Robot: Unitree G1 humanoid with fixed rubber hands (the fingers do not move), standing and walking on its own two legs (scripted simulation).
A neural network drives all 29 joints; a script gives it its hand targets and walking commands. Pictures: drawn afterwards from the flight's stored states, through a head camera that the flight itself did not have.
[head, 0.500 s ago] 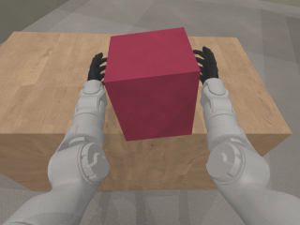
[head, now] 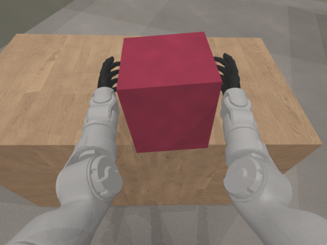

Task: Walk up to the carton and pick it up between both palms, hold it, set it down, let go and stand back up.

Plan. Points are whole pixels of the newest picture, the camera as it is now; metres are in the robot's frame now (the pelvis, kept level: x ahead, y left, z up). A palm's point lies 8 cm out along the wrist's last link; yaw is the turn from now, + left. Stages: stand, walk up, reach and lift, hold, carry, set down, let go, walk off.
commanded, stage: set down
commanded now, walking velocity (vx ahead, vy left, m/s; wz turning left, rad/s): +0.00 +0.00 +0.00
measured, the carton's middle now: (168, 96) +0.48 +0.03 +0.07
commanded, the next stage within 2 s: none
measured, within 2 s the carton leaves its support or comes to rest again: rests again in 0.30 s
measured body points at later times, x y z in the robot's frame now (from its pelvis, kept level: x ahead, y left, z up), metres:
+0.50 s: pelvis +0.00 +0.00 +0.00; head +0.05 +0.03 +0.45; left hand +0.46 +0.18 +0.12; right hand +0.46 -0.12 +0.13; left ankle -0.01 +0.11 -0.75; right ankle -0.03 -0.10 -0.75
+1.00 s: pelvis +0.00 +0.00 +0.00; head +0.06 +0.02 +0.45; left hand +0.46 +0.18 +0.12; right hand +0.46 -0.13 +0.12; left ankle -0.01 +0.11 -0.75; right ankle -0.03 -0.10 -0.75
